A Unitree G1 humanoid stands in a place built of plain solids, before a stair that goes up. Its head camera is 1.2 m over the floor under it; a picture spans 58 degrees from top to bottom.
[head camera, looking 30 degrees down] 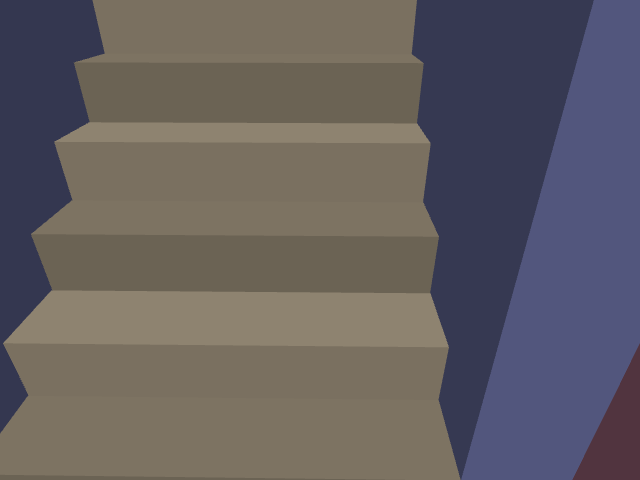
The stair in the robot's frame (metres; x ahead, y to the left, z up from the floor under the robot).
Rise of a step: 0.20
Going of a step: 0.23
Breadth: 1.19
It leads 1 degrees to the right of straight ahead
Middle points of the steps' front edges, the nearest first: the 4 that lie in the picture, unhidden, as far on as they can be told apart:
0.84 0.25 0.40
1.08 0.25 0.59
1.31 0.24 0.79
1.54 0.24 0.99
